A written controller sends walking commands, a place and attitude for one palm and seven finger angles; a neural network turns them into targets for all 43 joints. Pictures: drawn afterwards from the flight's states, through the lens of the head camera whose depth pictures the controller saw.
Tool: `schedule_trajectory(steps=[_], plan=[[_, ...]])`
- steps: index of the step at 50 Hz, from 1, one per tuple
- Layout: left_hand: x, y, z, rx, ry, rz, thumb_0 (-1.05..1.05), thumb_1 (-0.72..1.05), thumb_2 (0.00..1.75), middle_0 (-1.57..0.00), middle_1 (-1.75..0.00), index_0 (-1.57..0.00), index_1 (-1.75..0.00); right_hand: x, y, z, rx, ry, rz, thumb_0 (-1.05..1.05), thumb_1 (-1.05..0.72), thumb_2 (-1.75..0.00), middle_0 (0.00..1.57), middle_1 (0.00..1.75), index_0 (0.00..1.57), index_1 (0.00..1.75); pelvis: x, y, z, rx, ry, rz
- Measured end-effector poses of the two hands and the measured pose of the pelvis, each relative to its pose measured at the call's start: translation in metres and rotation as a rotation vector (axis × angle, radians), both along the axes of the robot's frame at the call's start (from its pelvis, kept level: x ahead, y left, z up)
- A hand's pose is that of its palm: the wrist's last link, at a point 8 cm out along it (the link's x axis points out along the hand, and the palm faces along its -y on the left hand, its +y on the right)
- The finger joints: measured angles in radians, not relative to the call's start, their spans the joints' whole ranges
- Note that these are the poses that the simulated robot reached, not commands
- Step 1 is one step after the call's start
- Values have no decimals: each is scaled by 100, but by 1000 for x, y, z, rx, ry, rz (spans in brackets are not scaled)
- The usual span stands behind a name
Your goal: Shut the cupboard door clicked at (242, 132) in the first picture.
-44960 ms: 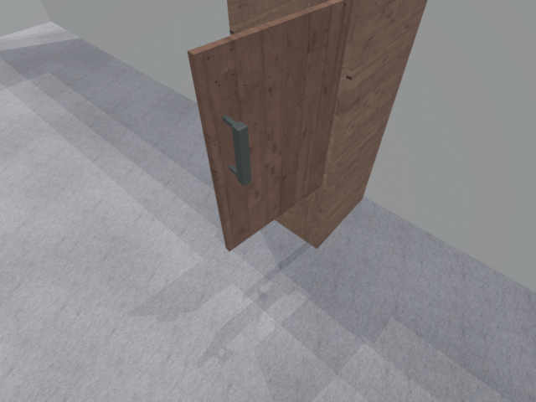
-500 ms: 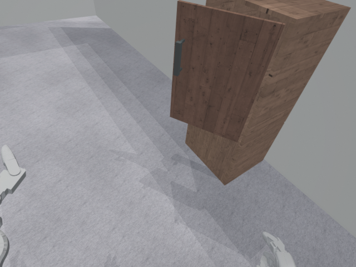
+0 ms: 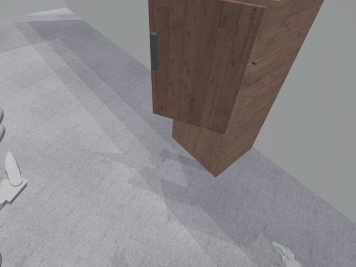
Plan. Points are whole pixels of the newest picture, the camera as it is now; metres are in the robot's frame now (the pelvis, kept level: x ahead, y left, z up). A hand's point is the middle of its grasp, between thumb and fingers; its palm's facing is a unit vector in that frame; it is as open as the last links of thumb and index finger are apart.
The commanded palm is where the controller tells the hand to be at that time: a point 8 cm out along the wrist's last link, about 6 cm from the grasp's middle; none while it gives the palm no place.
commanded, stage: stop stepping back and stand still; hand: left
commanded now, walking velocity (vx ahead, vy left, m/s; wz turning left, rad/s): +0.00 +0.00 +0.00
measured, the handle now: (156, 50) +0.89 +0.13 +0.05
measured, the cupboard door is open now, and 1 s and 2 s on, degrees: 29 29 29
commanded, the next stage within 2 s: let the arm hang, fingers relaxed in 0.30 s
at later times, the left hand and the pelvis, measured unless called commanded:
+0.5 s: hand (52, 211) +0.21 +0.26 +0.04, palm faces +0.22 -0.87 -0.44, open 7.4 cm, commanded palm none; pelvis +0.00 +0.01 +0.00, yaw +0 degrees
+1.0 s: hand out of the picture -0.10 +0.23 -0.15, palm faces +0.03 -0.96 -0.27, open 7.3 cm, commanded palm none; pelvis -0.03 +0.03 +0.02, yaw +0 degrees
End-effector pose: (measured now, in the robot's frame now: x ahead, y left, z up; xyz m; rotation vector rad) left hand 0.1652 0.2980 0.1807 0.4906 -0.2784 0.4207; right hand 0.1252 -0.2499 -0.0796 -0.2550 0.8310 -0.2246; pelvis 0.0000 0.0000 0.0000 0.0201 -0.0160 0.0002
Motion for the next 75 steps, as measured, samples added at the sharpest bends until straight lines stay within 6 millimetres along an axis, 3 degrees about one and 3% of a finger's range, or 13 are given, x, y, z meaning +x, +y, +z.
schedule_trajectory(steps=[10,20,22,26,31,33,35,39,43,47,51,56,75], plan=[[16,-11,31,145,49,-71,2,88,90,-22,-31,-21,-30,45,28,12,101,-75,58,1,-90,-90,20,30,20,30,10,-5,9,-18,71,-15],[6,7,-1,10,131,24,2,89,90,-22,-31,-21,-30,39,17,16,51,-60,31,1,-90,-90,20,30,20,30,13,0,10,-15,50,-15],[11,8,-27,-27,205,4,1,89,90,-21,-31,-21,-30,37,13,11,53,-64,78,1,-90,-90,20,30,20,30,7,4,7,-20,47,-2],[9,1,-140,-208,654,-6,1,90,90,-20,-30,-20,-30,25,4,-6,45,-14,103,1,-90,-90,20,30,20,30,-6,14,2,-31,37,10],[-57,-43,-262,-426,1151,-31,1,90,90,-20,-30,-20,-30,-19,6,-20,35,123,64,1,-91,-90,20,30,20,30,-15,18,0,-26,11,19],[-93,-62,-293,-512,1291,-32,1,90,90,-20,-30,-20,-30,-44,11,-24,31,210,56,1,-91,-90,20,30,20,30,-18,17,1,-26,0,22],[-120,-63,-308,-594,1336,44,-1,95,90,-21,-30,-21,-30,-70,16,-26,29,306,50,1,-91,-90,20,30,20,30,-21,16,3,-31,-4,31],[-168,-47,-319,-611,1459,129,-3,99,90,-21,-30,-21,-30,-117,26,-31,43,470,24,1,-91,-90,20,30,20,30,-26,16,8,-42,-4,37],[-217,-34,-312,-602,1596,208,-1,97,90,-21,-30,-20,-30,-147,37,-39,82,550,-21,1,-91,-90,20,30,20,30,-29,22,12,-42,-2,27],[-253,-25,-300,-584,1686,276,0,94,90,-21,-30,-20,-30,-162,45,-47,123,573,-49,1,-91,-90,20,30,20,30,-32,27,15,-37,-5,15],[-273,-22,-294,-571,1723,313,0,92,90,-20,-30,-20,-30,-165,50,-52,149,565,-66,1,-91,-90,20,30,20,30,-33,29,16,-33,-15,4],[-272,-28,-296,-572,1719,300,1,91,90,-20,-30,-20,-30,-163,49,-53,158,542,-82,0,-91,-90,20,30,20,30,-34,28,17,-30,-25,-6],[-213,-73,-313,-618,1637,143,0,90,90,-20,-30,-20,-30,-174,43,-47,150,574,-128,0,-91,-90,20,30,20,30,-27,18,18,-24,-16,-12]])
